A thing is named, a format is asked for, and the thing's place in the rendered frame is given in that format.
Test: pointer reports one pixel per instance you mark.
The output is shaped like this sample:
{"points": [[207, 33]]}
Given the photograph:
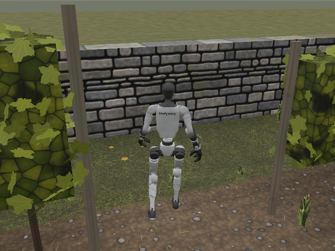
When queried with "robot right hand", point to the robot right hand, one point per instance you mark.
{"points": [[198, 154]]}

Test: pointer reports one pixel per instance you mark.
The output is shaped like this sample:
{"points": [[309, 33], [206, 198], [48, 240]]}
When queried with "left robot forearm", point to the left robot forearm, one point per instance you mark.
{"points": [[142, 134]]}

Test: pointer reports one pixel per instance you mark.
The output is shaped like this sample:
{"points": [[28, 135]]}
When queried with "robot left hand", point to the robot left hand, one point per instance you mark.
{"points": [[142, 144]]}

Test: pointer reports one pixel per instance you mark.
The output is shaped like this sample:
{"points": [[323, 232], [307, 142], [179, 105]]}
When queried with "robot right upper arm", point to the robot right upper arm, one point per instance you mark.
{"points": [[187, 119]]}

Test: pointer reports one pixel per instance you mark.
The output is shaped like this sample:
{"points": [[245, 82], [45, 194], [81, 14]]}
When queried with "right robot forearm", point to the right robot forearm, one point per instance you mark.
{"points": [[194, 140]]}

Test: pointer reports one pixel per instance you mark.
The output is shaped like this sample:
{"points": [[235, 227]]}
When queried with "robot left upper arm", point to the robot left upper arm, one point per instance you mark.
{"points": [[148, 118]]}

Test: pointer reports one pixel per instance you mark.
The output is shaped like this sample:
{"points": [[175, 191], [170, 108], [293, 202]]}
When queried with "right robot shin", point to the right robot shin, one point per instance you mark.
{"points": [[176, 186]]}

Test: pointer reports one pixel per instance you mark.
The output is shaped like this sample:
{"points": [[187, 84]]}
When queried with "humanoid robot torso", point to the humanoid robot torso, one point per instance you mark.
{"points": [[167, 126]]}

